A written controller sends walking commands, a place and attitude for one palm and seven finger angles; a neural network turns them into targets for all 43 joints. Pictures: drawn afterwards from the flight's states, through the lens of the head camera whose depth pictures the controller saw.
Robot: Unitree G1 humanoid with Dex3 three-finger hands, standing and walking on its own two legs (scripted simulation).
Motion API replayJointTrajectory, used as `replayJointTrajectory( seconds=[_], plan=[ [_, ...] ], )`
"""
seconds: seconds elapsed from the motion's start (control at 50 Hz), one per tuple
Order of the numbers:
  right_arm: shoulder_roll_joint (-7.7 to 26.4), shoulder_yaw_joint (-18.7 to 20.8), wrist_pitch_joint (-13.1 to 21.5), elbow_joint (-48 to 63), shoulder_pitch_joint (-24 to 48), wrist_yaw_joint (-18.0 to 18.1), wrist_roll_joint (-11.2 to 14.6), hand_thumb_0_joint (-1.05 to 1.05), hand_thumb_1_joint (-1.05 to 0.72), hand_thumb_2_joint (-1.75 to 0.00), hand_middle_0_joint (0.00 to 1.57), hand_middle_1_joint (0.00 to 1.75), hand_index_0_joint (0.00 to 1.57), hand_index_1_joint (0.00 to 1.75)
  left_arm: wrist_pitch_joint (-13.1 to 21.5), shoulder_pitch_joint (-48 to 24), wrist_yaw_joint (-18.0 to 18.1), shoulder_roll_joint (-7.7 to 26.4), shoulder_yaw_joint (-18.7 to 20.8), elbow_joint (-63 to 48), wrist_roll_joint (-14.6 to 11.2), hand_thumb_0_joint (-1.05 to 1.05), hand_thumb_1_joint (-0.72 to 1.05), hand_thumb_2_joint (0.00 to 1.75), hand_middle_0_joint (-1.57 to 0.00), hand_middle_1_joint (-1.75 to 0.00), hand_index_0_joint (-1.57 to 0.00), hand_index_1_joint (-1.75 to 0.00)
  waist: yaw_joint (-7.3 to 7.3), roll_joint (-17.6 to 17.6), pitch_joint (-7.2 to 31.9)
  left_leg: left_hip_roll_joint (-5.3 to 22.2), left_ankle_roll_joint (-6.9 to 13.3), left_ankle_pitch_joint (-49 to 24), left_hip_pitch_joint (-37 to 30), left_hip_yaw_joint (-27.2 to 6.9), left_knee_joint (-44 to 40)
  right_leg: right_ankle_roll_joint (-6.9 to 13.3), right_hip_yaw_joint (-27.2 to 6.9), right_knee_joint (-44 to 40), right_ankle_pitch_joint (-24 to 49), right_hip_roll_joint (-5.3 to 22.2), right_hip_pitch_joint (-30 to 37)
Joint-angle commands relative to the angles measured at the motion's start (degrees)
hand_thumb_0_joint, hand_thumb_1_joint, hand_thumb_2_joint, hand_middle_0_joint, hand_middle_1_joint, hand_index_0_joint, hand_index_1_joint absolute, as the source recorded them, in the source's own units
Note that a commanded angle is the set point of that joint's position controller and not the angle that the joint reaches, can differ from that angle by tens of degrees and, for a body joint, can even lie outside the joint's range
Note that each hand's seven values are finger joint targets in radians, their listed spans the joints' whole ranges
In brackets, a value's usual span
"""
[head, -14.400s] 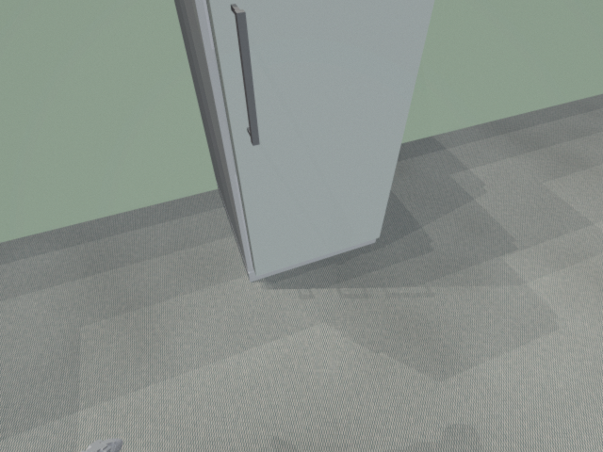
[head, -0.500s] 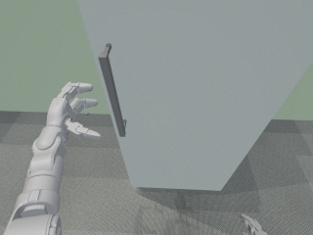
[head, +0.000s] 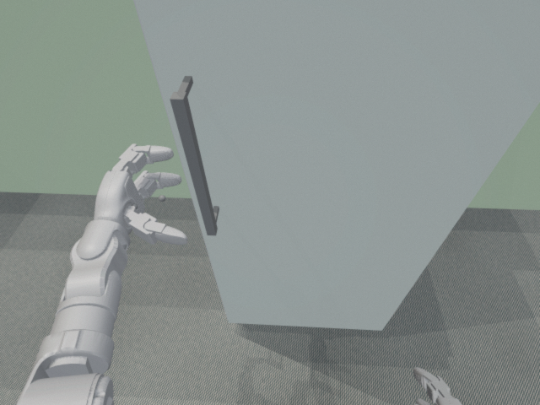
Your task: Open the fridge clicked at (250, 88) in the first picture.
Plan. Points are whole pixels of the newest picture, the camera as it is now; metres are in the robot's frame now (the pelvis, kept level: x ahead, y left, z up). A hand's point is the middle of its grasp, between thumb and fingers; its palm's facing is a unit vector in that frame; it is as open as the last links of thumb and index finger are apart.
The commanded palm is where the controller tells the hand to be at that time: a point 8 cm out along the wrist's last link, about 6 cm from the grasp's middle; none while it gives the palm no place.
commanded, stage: feel for the door with the fingertips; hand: left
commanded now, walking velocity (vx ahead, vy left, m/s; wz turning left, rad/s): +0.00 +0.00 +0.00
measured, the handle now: (201, 169) +0.46 +0.13 +0.11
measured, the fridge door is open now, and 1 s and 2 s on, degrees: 0 0 0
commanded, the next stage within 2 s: slide the fingers in behind the handle in 0.66 s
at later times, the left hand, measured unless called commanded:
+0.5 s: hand (170, 188) +0.40 +0.17 +0.12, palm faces -0.01 -1.00 +0.00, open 14.0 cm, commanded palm +0.37 +0.22 +0.12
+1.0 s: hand (177, 183) +0.41 +0.16 +0.12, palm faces -0.02 -1.00 +0.00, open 13.9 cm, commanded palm +0.38 +0.21 +0.12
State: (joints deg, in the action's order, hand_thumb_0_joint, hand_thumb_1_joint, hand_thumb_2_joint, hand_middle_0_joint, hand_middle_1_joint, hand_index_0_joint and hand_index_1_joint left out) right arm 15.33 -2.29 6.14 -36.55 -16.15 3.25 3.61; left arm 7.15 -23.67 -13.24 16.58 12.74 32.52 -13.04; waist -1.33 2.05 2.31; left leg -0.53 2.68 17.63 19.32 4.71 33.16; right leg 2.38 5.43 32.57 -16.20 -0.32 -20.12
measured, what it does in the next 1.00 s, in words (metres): stands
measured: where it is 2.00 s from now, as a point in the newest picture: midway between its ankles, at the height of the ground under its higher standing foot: outside the picture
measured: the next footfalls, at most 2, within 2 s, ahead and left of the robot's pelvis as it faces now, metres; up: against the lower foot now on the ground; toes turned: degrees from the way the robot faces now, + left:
none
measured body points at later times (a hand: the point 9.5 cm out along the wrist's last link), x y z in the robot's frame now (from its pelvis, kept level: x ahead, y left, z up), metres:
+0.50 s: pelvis +0.00 +0.00 +0.00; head +0.02 -0.01 +0.45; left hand +0.39 +0.22 +0.12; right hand +0.12 -0.25 -0.11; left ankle -0.01 +0.09 -0.73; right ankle +0.01 -0.09 -0.73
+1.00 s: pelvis +0.00 +0.01 +0.00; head +0.03 +0.00 +0.45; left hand +0.41 +0.22 +0.12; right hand +0.09 -0.25 -0.11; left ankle -0.01 +0.09 -0.73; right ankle +0.01 -0.09 -0.73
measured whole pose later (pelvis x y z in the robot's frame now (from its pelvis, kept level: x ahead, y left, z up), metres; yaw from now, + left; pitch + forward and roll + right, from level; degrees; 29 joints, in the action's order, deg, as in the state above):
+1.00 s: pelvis +0.00 +0.01 +0.00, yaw -1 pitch +5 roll +0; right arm 15.1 -1.7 4.3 -37.9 -18.6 2.4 3.4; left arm 10.9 -30.2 -10.3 15.8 12.3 40.9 -11.6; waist -2.6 1.9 2.7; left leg -0.5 3.0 18.0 20.6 5.3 33.4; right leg 2.0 4.7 32.6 -16.2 -0.4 -21.5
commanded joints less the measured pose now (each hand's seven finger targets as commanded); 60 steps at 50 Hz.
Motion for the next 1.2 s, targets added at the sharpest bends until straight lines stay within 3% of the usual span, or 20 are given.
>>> replayJointTrajectory(
  seconds=[0.0, 0.02, 0.1, 0.18, 0.22, 0.24, 0.32, 0.4, 0.44, 0.58, 0.64, 0.7, 0.76, 0.84, 0.9, 0.98, 1.04, 1.08, 1.12, 1.18],
  plan=[
    [7.38, 2.56, 2.84, 7.24, 2.24, 0.51, 0.3, 0.0, -0.9, -0.9, 0.2, 0.3, 0.2, 0.3, 4.22, -21.63, 1.51, 11.03, 3.07, -12.68, -0.48, 0.0, -0.5, 0.3, -0.3, -1.2, -0.3, -1.2, 0.0, -3.48, 14.83, 1.23, -0.67, -13.61, -6.08, -5.64, -3.82, -0.76, -4.4, -3.51, 15.51, 0.64, 5.88],
    [7.18, 2.34, 2.88, 7.4, 2.58, 0.4, 0.29, 0.0, -0.9, -0.9, 0.2, 0.3, 0.2, 0.3, 4.01, -22.59, 1.65, 8.83, 1.18, -12.63, -0.49, 0.0, -0.5, 0.3, -0.3, -1.2, -0.3, -1.2, -0.23, -3.26, 14.35, 1.02, -0.62, -12.31, -5.6, -5.5, -4.06, -0.85, -4.54, -3.68, 14.85, 0.78, 5.63],
    [6.7, 2.42, 2.82, 7.89, 3.15, 0.07, 0.18, 0.0, -0.9, -0.9, 0.2, 0.3, 0.2, 0.3, 4.47, -21.71, 3.07, 8.84, 1.29, -16.02, 0.47, 0.0, -0.5, 0.3, -0.3, -1.2, -0.3, -1.2, 0.75, 0.47, 16.6, 0.85, -0.82, -14.53, -7.26, -5.34, -4.0, -0.5, -4.66, -3.16, 16.5, 1.01, 7.13],
    [7.35, 2.39, 2.07, 6.83, 2.63, 0.64, 0.23, 0.0, -0.9, -0.9, 0.2, 0.3, 0.2, 0.3, 4.27, -23.64, 4.02, 12.52, 4.05, -11.62, 0.52, 0.0, -0.5, 0.3, -0.3, -1.2, -0.3, -1.2, -0.04, -5.56, 13.45, 1.1, -0.45, -11.49, -4.06, -5.14, -4.36, -1.0, -4.99, -4.05, 14.46, 0.96, 7.52],
    [6.86, 2.08, 2.12, 6.98, 3.16, 0.7, 0.42, 0.0, -0.9, -0.9, 0.2, 0.3, 0.2, 0.3, 4.37, -26.85, 3.65, 10.29, 1.89, -11.66, 0.58, 0.0, -0.5, 0.3, -0.3, -1.2, -0.3, -1.2, -0.73, -1.66, 13.33, 0.8, -0.43, -10.32, -4.96, -4.82, -4.49, -0.98, -5.4, -4.45, 13.65, 1.02, 6.23],
    [6.91, 2.25, 2.15, 6.79, 2.89, 0.85, 0.33, 0.0, -0.9, -0.9, 0.2, 0.3, 0.2, 0.3, 4.62, -26.93, 3.73, 12.16, 3.7, -11.08, 0.62, 0.0, -0.5, 0.3, -0.3, -1.2, -0.3, -1.2, -0.11, -0.99, 14.5, 0.74, -0.5, -10.48, -5.04, -4.84, -4.28, -0.83, -5.61, -4.25, 13.72, 1.01, 6.94],
    [6.9, 2.36, 2.21, 6.91, 2.15, 0.77, 0.32, 0.0, -0.9, -0.9, 0.2, 0.3, 0.2, 0.3, 5.46, -26.53, 2.51, 10.26, 2.11, -9.98, 0.31, 0.0, -0.5, 0.3, -0.3, -1.2, -0.3, -1.2, -0.29, -0.79, 17.18, 0.72, -0.49, -14.1, -6.63, -4.78, -3.69, -0.74, -5.35, -3.44, 17.91, 0.9, 8.01],
    [7.42, 2.53, 1.82, 6.47, 1.37, 0.58, 0.49, 0.0, -0.9, -0.9, 0.2, 0.3, 0.2, 0.3, 5.17, -25.04, 1.68, 11.03, 2.86, -6.56, 0.08, 0.0, -0.5, 0.3, -0.3, -1.2, -0.3, -1.2, -0.43, -2.76, 15.15, 0.76, -0.49, -14.5, -5.53, -4.83, -3.53, -0.77, -4.89, -3.46, 18.39, 0.84, 7.03],
    [7.26, 2.58, 1.75, 6.39, 1.42, 0.45, 0.63, 0.0, -0.9, -0.9, 0.2, 0.3, 0.2, 0.3, 4.98, -27.94, 1.62, 8.56, 0.41, -6.41, 0.03, 0.0, -0.5, 0.3, -0.3, -1.2, -0.3, -1.2, -1.26, -1.94, 13.97, 0.73, -0.58, -12.89, -5.89, -5.07, -3.51, -0.75, -4.62, -3.76, 16.19, 0.72, 4.68],
    [7.86, 2.72, 1.0, 5.55, -0.12, 0.8, 0.19, 0.0, -0.9, -0.9, 0.2, 0.3, 0.2, 0.3, 6.43, -33.95, 3.03, 13.89, 4.03, -3.84, 0.94, 0.0, -0.5, 0.3, -0.3, -1.2, -0.3, -1.2, -1.57, -3.21, 16.25, 0.76, -0.19, -11.94, -4.63, -5.1, -3.0, -0.96, -5.45, -3.42, 15.23, 0.89, 5.93],
    [7.54, 2.6, 1.07, 5.53, -0.53, 0.59, 0.06, 0.0, -0.9, -0.9, 0.2, 0.3, 0.2, 0.3, 7.57, -35.01, 2.79, 13.44, 3.72, -3.53, 1.35, 0.0, -0.5, 0.3, -0.3, -1.2, -0.3, -1.2, -1.47, 0.35, 18.67, 0.51, -0.4, -13.7, -5.81, -4.91, -2.65, -0.73, -5.69, -2.77, 17.22, 0.78, 6.44],
    [7.88, 2.74, 0.72, 5.62, -1.17, 0.56, 0.09, 0.0, -0.9, -0.9, 0.2, 0.3, 0.2, 0.3, 7.98, -33.86, 2.12, 14.95, 5.17, -1.76, 0.97, 0.0, -0.5, 0.3, -0.3, -1.2, -0.3, -1.2, -1.48, -2.24, 17.75, 0.71, -0.28, -14.89, -4.56, -4.89, -2.56, -0.9, -5.54, -2.54, 19.1, 0.63, 7.03],
    [7.71, 2.84, 0.81, 5.62, -1.24, 0.45, 0.2, 0.0, -0.9, -0.9, 0.2, 0.3, 0.2, 0.3, 8.21, -34.99, 1.85, 13.08, 3.72, -2.87, 0.63, 0.0, -0.5, 0.3, -0.3, -1.2, -0.3, -1.2, -1.72, 0.41, 18.34, 0.83, -0.7, -15.77, -6.52, -5.37, -2.5, -0.59, -4.9, -2.47, 18.38, 0.39, 5.16],
    [7.74, 3.15, 0.94, 5.97, -1.44, 0.1, 0.07, 0.0, -0.9, -0.9, 0.2, 0.3, 0.2, 0.3, 8.29, -30.71, 2.32, 12.28, 4.08, -3.94, 0.37, 0.0, -0.5, 0.3, -0.3, -1.2, -0.3, -1.2, -0.55, -0.55, 19.23, 1.09, -0.9, -17.47, -7.35, -5.66, -2.69, -0.46, -4.52, -2.33, 18.78, 0.12, 5.7],
    [7.77, 3.24, 0.96, 5.88, -1.29, -0.13, 0.2, 0.0, -0.9, -0.9, 0.2, 0.3, 0.2, 0.3, 8.11, -31.22, 2.78, 9.77, 1.46, -4.76, 0.72, 0.0, -0.5, 0.3, -0.3, -1.2, -0.3, -1.2, -1.46, -2.31, 17.56, 1.45, -0.82, -17.04, -7.94, -5.9, -3.05, -0.67, -4.14, -2.65, 17.48, -0.12, 4.04],
    [7.82, 3.22, 0.76, 6.03, -0.88, -0.24, 0.11, 0.0, -0.9, -0.9, 0.2, 0.3, 0.2, 0.3, 7.06, -28.62, 4.09, 10.25, 1.96, -4.77, 1.47, 0.0, -0.5, 0.3, -0.3, -1.2, -0.3, -1.2, -0.56, -1.16, 16.45, 1.47, -1.11, -15.99, -7.22, -6.04, -3.7, -0.41, -3.91, -2.74, 15.7, 0.13, 4.17],
    [7.13, 3.07, 1.19, 6.79, 0.08, -0.65, 0.14, 0.0, -0.9, -0.9, 0.2, 0.3, 0.2, 0.3, 6.76, -27.25, 4.72, 7.27, 0.32, -7.96, 1.34, 0.0, -0.5, 0.3, -0.3, -1.2, -0.3, -1.2, -0.24, -0.36, 16.88, 1.61, -1.39, -16.94, -8.46, -6.08, -3.96, -0.39, -3.88, -2.8, 16.13, 0.03, 4.15],
    [7.45, 3.17, 1.0, 6.66, -0.01, -0.51, 0.03, 0.0, -0.9, -0.9, 0.2, 0.3, 0.2, 0.3, 6.58, -26.29, 5.17, 8.28, 1.11, -7.84, 1.36, 0.0, -0.5, 0.3, -0.3, -1.2, -0.3, -1.2, -0.25, -4.01, 16.0, 1.71, -1.13, -16.82, -7.35, -5.93, -3.94, -0.52, -3.82, -2.99, 16.61, 0.09, 5.23],
    [7.03, 3.12, 1.1, 7.16, 0.83, -0.61, 0.13, 0.0, -0.9, -0.9, 0.2, 0.3, 0.2, 0.3, 6.45, -25.32, 5.34, 7.17, 0.4, -10.28, 1.48, 0.0, -0.5, 0.3, -0.3, -1.2, -0.3, -1.2, 0.09, -1.66, 16.97, 1.44, -1.09, -16.84, -8.11, -5.42, -3.99, -0.53, -4.23, -3.05, 17.32, 0.12, 5.68],
    [6.96, 3.07, 1.12, 6.37, 1.15, -0.35, 0.21, 0.0, -0.9, -0.9, 0.2, 0.3, 0.2, 0.3, 6.04, -28.41, 6.27, 6.49, -0.94, -10.39, 1.92, 0.0, -0.5, 0.3, -0.3, -1.2, -0.3, -1.2, -1.07, -2.02, 14.74, 1.67, -1.08, -14.92, -8.38, -5.66, -3.98, -0.64, -3.97, -3.63, 15.14, 0.22, 3.91]
  ],
)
